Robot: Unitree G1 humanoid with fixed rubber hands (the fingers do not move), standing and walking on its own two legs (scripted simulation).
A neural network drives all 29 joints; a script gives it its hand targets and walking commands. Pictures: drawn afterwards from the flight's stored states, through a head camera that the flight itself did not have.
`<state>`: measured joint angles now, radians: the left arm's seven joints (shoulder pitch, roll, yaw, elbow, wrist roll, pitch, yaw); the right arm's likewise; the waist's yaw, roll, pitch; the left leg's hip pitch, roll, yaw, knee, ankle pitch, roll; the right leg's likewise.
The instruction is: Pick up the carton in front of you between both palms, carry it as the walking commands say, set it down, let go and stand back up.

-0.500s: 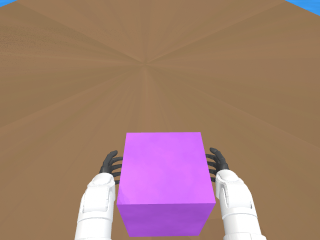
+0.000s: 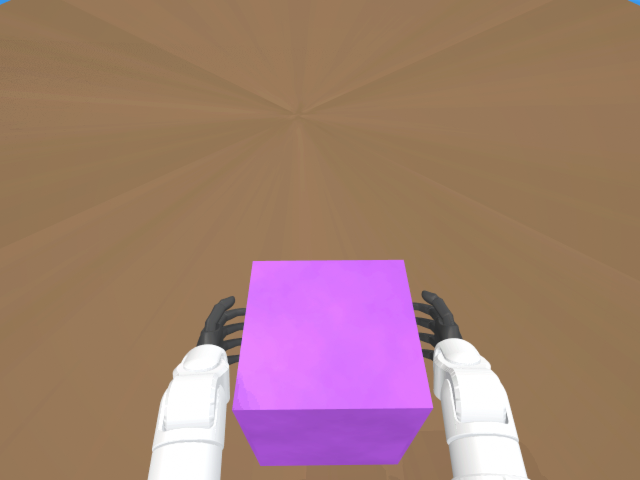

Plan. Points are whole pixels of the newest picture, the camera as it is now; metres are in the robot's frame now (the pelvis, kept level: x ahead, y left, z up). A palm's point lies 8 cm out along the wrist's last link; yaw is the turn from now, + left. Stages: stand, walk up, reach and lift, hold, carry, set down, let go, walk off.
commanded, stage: hold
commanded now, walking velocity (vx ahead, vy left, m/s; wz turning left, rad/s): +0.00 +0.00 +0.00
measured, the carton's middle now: (328, 367) +0.30 +0.00 -0.05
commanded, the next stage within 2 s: set down in 0.52 s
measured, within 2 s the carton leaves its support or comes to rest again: neither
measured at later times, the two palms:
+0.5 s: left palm (197, 377) +0.24 +0.16 +0.05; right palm (441, 348) +0.27 -0.14 +0.05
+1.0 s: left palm (218, 363) +0.31 +0.16 -0.05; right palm (415, 349) +0.33 -0.14 -0.05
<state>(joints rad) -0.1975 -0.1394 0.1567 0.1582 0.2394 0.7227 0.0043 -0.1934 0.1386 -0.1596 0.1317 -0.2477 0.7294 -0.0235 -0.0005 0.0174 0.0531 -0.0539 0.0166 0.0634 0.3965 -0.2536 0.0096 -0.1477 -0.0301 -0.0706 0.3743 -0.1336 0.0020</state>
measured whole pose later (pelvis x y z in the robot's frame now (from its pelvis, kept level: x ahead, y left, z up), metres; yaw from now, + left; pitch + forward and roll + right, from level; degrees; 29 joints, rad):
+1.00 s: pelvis -0.03 -0.01 -0.03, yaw +5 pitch +6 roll +0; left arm -0.55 -0.17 0.48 0.56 0.43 0.33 -0.07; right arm -0.53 0.22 -0.49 0.49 -0.41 0.36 0.01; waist -0.01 0.02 0.13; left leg -0.49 -0.01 -0.03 0.69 -0.31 0.00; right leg -0.54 0.01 -0.02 0.64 -0.21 -0.02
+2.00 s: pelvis -0.08 -0.01 -0.28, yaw +6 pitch +47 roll -1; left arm -1.16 0.12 0.36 0.79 0.21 0.30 -0.01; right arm -1.03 0.10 -0.56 0.54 -0.22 0.31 -0.11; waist -0.05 0.02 -0.09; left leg -2.01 -0.06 -0.02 1.75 -0.56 0.00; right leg -2.06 0.02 0.03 1.67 -0.43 0.03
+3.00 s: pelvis -0.09 -0.01 -0.40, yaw +5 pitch +40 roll -4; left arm -1.56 0.36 0.07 1.15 0.07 0.23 0.03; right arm -1.40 -0.08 -0.54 0.90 -0.06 0.24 -0.12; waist -0.12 -0.04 0.28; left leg -2.26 -0.09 -0.05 2.21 -0.65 0.00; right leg -2.29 0.06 0.03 2.10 -0.52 0.09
